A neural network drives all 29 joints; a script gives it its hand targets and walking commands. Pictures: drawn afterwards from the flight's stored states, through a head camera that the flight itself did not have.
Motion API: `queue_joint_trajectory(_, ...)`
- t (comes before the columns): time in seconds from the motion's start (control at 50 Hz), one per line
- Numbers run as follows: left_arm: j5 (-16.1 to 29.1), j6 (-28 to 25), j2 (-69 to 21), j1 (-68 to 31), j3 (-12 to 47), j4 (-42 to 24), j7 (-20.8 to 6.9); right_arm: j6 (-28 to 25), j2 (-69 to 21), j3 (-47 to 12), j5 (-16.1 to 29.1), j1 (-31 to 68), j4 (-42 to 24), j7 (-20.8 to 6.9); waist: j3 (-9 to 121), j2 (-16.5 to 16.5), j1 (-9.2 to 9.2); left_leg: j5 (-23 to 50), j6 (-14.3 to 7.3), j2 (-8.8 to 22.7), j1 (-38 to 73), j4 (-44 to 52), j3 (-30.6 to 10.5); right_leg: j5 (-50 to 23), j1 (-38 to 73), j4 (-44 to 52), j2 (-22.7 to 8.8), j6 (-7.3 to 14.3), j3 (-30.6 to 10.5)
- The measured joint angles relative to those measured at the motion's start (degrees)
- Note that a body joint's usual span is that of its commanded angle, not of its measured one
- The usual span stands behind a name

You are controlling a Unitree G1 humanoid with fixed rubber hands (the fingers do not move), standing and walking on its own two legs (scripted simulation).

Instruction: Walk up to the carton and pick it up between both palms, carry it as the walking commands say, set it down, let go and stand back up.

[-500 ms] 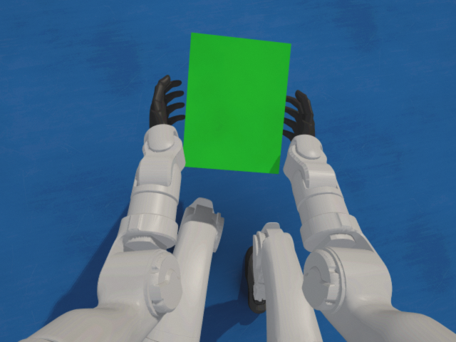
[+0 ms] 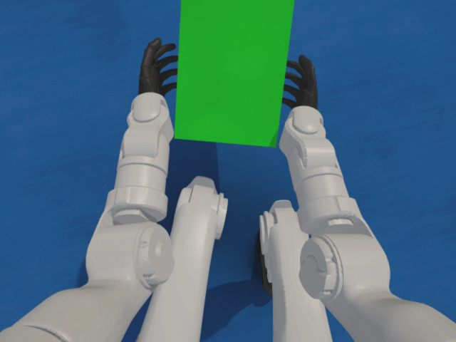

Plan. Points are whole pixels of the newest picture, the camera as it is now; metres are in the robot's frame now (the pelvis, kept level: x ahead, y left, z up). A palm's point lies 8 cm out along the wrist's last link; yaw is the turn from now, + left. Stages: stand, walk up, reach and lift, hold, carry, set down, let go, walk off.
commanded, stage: set down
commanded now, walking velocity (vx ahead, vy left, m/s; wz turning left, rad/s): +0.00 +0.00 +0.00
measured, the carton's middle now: (229, 83) +0.51 +0.11 -0.21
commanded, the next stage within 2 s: none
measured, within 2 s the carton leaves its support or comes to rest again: rests again in 1.46 s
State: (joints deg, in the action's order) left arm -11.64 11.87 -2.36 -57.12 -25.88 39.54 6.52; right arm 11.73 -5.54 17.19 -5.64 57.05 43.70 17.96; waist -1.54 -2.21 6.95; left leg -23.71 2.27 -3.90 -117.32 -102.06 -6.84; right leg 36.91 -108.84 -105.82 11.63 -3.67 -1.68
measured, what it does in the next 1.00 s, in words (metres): lowers itself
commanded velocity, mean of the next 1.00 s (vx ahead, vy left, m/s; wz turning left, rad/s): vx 0.00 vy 0.00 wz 0.00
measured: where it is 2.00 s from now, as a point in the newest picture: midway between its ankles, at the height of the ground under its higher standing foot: (232, 252)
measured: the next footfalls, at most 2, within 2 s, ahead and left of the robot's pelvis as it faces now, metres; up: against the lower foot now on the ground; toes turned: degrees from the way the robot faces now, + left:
none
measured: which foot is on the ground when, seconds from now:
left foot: down 0.00-1.00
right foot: down 0.00-1.00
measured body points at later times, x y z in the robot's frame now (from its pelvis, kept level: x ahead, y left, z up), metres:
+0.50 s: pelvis -0.04 +0.00 -0.07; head +0.31 +0.10 +0.19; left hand +0.47 +0.24 -0.22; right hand +0.49 +0.00 -0.23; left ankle +0.14 +0.13 -0.45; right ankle +0.08 -0.12 -0.45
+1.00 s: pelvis -0.03 +0.00 -0.09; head +0.33 +0.07 +0.16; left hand +0.49 +0.25 -0.25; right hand +0.51 +0.00 -0.26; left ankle +0.14 +0.13 -0.45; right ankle +0.08 -0.12 -0.45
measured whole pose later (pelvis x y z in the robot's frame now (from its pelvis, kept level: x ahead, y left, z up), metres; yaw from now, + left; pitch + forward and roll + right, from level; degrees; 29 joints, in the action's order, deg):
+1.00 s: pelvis -0.03 +0.00 -0.09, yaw -2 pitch +28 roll -4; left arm -7.2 13.2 11.5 -80.7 -24.9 48.7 2.2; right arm 13.0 0.1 17.1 -3.6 78.5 47.2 14.9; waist -28.9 -3.2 9.0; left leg -23.7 2.1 -2.6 -123.4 -119.1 -5.5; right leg 38.1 -115.2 -124.0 15.2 -5.9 -1.5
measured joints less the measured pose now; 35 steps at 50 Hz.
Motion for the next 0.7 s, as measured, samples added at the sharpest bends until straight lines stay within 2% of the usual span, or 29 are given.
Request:
queue_joint_trajectory(0.16, 1.29, 0.93, 2.40, -4.07, 1.02, -0.66, 0.31, 0.12, 1.26, -0.32, 1.23, 5.18, 0.07, 0.21, -7.78, -1.02, 0.19, 0.92, 0.40, -0.59, -1.53, -3.27, -0.09, -0.13, -1.51, -3.92, 0.01, -0.30, 0.46)
queue_joint_trajectory(0.3, 4.92, 2.60, 6.13, -14.66, 3.33, -5.58, 2.53, 0.41, 4.16, -1.13, 4.02, 15.98, -4.21, 2.17, -29.93, -0.53, 0.81, 2.02, 0.80, -1.20, 4.16, -7.15, -0.59, -0.53, 4.37, -8.07, 0.19, -0.82, 1.35)
queue_joint_trajectory(0.42, 7.85, 6.08, 9.16, -18.28, 7.69, -2.11, 4.28, 3.16, 6.03, -3.31, 7.20, 16.83, -2.98, 4.14, -28.76, -0.20, 1.50, 2.71, 0.95, -2.18, -1.23, -11.62, -1.67, -0.26, -0.19, -12.08, 0.14, -1.47, 2.88)
queue_joint_trajectory(0.5, 7.75, 6.58, 9.09, -21.34, 8.29, 2.08, 6.24, 3.60, 6.49, -2.06, 6.63, 18.85, 0.94, 5.64, -28.55, -0.30, 1.86, 2.37, 0.70, -2.28, -1.43, -13.12, -1.44, 0.43, -0.12, -13.59, 0.20, -1.30, 2.89)
queue_joint_trajectory(0.56, 5.35, 5.86, 9.19, -24.28, 6.84, 5.95, 5.46, 2.97, 7.13, 0.01, 4.37, 21.35, 4.98, 4.31, -28.38, -0.65, 2.18, 2.33, 0.52, -1.95, -1.86, -13.31, -1.14, 0.39, -0.71, -13.86, 0.50, -0.92, 2.62)
queue_joint_trajectory(0.62, 2.54, 4.68, 9.91, -26.06, 4.87, 8.27, 2.33, 2.11, 8.13, 1.00, 2.66, 22.75, 6.93, 0.98, -28.27, -0.84, 2.55, 2.37, 0.34, -1.48, -3.14, -13.54, -0.93, 0.08, -2.21, -14.06, 0.99, -1.04, 2.37)
queue_joint_trajectory(0.7, 2.80, 2.91, 12.18, -24.44, 3.88, 8.35, 0.03, 1.41, 7.72, 0.05, 3.43, 22.71, 6.69, -3.10, -28.34, -0.42, 2.32, 1.52, -0.14, -0.25, -4.55, -15.00, -0.45, 0.27, -3.80, -15.09, 2.18, -1.77, 1.85)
